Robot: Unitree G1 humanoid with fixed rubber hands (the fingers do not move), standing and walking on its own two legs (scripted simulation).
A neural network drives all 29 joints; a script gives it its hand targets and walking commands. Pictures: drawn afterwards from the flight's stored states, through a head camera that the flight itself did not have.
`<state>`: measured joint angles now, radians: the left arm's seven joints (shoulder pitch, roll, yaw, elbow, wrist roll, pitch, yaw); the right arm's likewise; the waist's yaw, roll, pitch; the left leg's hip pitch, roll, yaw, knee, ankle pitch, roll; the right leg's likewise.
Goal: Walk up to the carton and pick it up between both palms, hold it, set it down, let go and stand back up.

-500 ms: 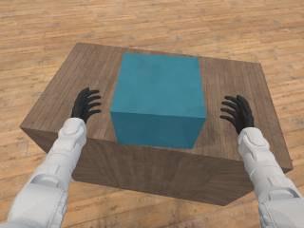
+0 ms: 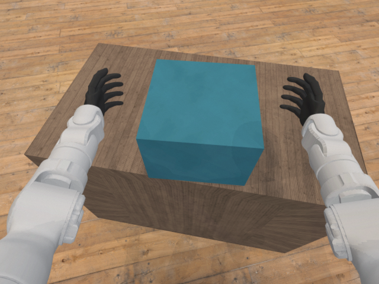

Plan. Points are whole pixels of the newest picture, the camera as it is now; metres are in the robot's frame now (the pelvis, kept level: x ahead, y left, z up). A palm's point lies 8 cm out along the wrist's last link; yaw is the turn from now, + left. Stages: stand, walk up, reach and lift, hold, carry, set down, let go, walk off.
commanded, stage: reach and lift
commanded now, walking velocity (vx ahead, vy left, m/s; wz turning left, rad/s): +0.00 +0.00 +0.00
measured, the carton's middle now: (200, 122) +0.50 +0.00 -0.02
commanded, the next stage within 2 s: none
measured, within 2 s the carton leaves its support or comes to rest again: neither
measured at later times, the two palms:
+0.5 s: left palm (103, 118) +0.46 +0.23 +0.04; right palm (298, 119) +0.47 -0.22 +0.06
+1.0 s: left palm (118, 137) +0.44 +0.20 -0.01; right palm (286, 142) +0.44 -0.21 +0.00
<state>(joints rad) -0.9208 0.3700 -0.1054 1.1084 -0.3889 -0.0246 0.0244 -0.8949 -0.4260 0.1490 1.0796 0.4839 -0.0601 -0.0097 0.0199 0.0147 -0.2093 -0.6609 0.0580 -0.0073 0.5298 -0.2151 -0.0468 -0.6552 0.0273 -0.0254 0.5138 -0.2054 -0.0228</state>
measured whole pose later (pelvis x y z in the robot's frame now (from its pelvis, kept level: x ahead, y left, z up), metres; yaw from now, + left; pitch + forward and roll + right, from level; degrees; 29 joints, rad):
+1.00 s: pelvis -0.02 +0.00 -0.05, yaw -1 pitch +34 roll +0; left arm -1.07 0.29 -0.15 1.48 -0.41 -0.37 0.03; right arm -0.98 -0.35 0.14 1.27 0.44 -0.28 -0.01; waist 0.01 0.00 -0.33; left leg -1.13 0.06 0.00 0.83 -0.29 -0.04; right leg -1.14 0.03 -0.01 0.81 -0.27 -0.02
